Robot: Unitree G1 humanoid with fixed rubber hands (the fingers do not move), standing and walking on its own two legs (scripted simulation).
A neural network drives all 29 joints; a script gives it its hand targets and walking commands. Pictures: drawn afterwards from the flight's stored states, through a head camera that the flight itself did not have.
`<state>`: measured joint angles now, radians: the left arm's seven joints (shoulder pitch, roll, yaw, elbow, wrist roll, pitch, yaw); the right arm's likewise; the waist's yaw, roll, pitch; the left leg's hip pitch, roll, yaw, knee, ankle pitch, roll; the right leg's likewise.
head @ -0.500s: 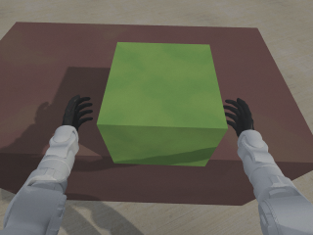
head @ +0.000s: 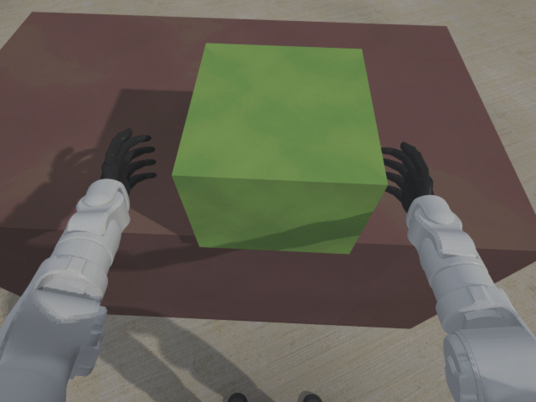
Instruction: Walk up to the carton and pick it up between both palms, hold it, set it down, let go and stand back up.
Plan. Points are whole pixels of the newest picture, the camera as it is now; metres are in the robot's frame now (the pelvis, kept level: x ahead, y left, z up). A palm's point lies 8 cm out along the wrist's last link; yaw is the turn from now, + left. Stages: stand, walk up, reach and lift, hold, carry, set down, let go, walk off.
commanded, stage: set down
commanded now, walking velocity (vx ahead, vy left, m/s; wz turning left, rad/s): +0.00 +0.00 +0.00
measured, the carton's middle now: (278, 150) +0.53 +0.00 +0.02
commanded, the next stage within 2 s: none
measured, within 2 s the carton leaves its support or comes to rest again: neither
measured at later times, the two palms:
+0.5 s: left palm (106, 154) +0.43 +0.25 +0.12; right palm (464, 177) +0.41 -0.25 +0.11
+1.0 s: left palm (84, 209) +0.36 +0.27 +0.08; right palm (459, 215) +0.36 -0.23 +0.09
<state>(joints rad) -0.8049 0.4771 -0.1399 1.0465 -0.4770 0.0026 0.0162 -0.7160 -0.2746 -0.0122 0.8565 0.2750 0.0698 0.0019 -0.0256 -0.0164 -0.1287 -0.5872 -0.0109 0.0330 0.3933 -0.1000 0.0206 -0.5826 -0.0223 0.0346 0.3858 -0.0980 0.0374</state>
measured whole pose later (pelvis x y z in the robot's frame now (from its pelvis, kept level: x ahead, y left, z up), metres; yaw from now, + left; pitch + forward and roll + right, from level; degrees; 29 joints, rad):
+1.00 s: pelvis +0.04 -0.01 +0.02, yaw +0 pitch +0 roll +0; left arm -0.33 0.44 0.14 0.50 -0.27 0.28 -0.13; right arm -0.26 -0.33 0.03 0.39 0.35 0.24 -0.11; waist 0.01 -0.06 -0.03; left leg -0.09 0.01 0.03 0.19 -0.10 0.00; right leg -0.06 0.00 0.03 0.13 -0.07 0.01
